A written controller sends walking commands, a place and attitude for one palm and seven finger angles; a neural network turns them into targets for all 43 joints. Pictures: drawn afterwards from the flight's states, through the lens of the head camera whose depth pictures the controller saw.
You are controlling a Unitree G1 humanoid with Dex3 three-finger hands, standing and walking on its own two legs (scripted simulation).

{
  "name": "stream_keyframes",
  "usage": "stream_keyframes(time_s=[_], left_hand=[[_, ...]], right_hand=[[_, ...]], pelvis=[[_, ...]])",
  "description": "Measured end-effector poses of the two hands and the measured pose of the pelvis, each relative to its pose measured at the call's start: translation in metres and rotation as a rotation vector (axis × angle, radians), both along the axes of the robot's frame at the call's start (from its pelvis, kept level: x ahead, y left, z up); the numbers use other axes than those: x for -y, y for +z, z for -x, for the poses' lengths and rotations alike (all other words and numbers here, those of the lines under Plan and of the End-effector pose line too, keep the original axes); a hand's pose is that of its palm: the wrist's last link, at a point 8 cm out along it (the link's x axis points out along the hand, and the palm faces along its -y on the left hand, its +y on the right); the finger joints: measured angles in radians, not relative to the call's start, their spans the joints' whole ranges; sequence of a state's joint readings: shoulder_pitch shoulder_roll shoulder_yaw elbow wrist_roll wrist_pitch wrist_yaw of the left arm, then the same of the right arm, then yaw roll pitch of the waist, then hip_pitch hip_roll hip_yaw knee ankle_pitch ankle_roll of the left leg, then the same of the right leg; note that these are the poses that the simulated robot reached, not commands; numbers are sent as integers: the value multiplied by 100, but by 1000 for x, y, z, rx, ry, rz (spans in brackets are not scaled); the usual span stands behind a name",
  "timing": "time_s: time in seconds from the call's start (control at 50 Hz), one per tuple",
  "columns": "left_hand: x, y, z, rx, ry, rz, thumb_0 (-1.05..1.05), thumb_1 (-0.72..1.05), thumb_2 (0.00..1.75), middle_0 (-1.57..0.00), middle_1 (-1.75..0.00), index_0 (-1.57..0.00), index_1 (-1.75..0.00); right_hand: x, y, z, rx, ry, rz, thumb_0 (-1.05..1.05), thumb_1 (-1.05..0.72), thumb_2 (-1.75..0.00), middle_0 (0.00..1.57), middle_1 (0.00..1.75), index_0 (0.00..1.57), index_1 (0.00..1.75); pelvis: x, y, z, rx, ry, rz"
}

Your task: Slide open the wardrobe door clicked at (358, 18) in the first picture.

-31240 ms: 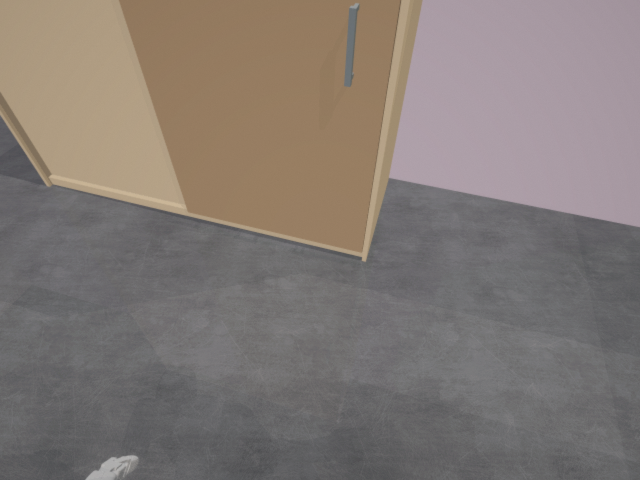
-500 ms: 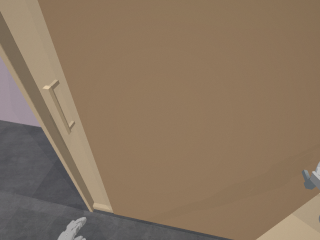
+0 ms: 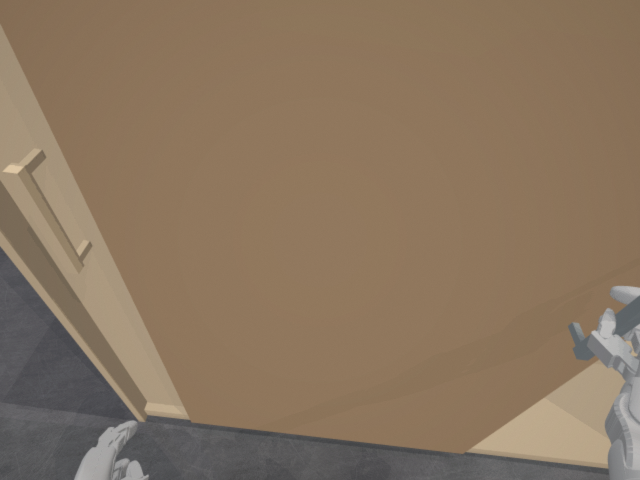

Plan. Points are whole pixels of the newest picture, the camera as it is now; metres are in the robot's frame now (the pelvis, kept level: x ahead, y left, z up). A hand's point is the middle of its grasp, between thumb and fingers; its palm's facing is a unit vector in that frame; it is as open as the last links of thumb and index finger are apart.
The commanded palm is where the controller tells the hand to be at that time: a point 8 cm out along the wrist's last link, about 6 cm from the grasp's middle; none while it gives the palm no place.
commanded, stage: stop walking and hold the door there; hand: right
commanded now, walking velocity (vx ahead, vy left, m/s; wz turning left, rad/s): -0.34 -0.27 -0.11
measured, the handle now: (617, 310) +0.31 -0.38 +0.08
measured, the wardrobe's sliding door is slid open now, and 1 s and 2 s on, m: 0.62 0.62 0.62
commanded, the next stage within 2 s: loosen the grip on the handle in 0.98 s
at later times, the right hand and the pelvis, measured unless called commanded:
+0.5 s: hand (601, 344) +0.27 -0.34 +0.07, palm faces +0.42 +0.88 -0.23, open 5.4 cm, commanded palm +0.24 -0.35 +0.05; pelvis -0.07 -0.09 -0.01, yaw -3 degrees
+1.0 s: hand (601, 343) +0.27 -0.35 +0.07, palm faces +0.38 +0.91 -0.18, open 5.3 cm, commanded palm +0.24 -0.36 +0.05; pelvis -0.05 -0.11 +0.00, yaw -3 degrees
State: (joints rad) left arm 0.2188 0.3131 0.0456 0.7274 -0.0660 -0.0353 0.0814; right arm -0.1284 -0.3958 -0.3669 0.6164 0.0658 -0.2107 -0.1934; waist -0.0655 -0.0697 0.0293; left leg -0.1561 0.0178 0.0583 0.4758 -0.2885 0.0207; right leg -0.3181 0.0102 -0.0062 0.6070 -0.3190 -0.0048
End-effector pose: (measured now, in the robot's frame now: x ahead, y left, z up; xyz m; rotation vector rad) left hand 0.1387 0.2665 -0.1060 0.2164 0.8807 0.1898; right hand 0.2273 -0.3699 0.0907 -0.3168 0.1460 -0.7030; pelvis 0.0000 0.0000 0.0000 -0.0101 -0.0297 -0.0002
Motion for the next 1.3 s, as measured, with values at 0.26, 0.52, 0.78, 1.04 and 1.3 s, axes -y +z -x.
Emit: stream_keyframes(time_s=[0.26, 0.52, 0.78, 1.04, 1.3], left_hand=[[108, 1, -27, 125, -61, 30, 1, 91, 90, -19, -30, -20, -30], [171, -18, 74, -46, -146, 156, 1, 90, 90, -20, -30, -21, -30], [121, -6, 84, -60, -49, -4, 2, 90, 90, -19, -30, -20, -30], [147, 11, 33, 62, -85, 21, 1, 90, 90, -20, -30, -20, -30], [148, 21, 43, 171, -125, 16, 1, 90, 90, -20, -30, -21, -30]], right_hand=[[17, -12, -5, 35, 238, 4, -15, -70, -86, 42, 137, 39, 140], [13, -11, -1, 40, 251, -113, -9, -77, -82, 28, 132, 32, 140], [14, -14, -3, 78, 279, -146, -6, -78, -83, 35, 133, 32, 140], [17, -13, -3, 68, 303, -149, -6, -78, -83, 36, 132, 34, 140], [23, -15, -1, 100, 283, -202, -2, -35, -65, 38, 132, 41, 142]], pelvis=[[79, -16, 40, 17, -34, 55], [90, -8, 70, 12, -52, 2], [99, -6, 60, 18, -65, -18], [108, -2, 55, 2, -52, -15], [113, -12, 74, -42, -64, -13]])
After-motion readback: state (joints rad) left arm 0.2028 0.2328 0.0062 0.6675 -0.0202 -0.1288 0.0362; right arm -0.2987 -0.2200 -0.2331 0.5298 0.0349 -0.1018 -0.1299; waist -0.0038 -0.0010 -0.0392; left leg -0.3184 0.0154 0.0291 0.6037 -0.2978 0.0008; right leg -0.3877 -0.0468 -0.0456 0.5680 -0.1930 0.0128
